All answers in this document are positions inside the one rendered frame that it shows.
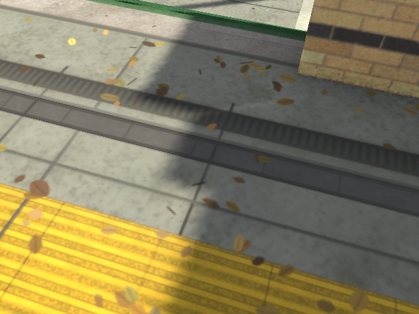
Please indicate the stairs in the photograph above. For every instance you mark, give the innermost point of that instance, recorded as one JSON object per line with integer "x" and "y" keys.
{"x": 215, "y": 17}

